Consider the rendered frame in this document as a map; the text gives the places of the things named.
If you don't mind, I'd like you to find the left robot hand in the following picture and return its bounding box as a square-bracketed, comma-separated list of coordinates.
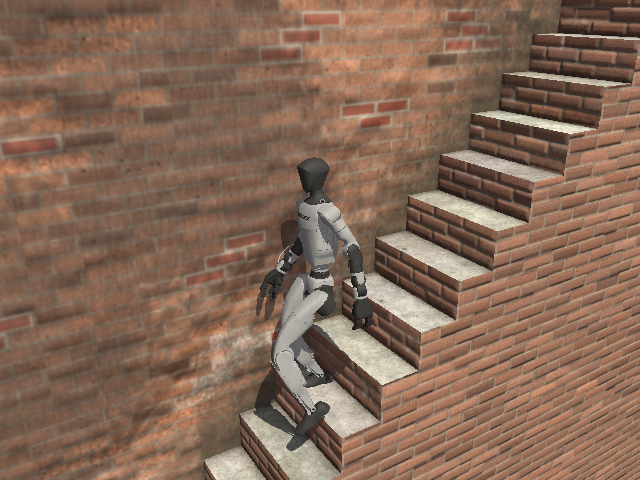
[352, 298, 373, 330]

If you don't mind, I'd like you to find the robot right forearm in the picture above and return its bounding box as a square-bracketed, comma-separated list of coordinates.
[276, 236, 303, 274]

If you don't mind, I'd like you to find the left robot upper arm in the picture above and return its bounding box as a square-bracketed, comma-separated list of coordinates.
[317, 204, 360, 258]

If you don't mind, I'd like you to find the robot left forearm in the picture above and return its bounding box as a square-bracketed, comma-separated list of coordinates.
[347, 244, 367, 300]

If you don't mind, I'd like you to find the right robot upper arm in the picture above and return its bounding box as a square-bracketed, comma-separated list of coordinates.
[296, 196, 310, 242]

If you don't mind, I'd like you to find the right robot foot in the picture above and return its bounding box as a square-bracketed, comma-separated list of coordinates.
[304, 370, 333, 388]

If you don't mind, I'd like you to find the right robot shin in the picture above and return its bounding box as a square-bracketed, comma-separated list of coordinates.
[292, 338, 324, 377]

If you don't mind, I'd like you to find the right robot hand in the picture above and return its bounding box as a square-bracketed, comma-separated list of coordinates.
[260, 269, 284, 302]

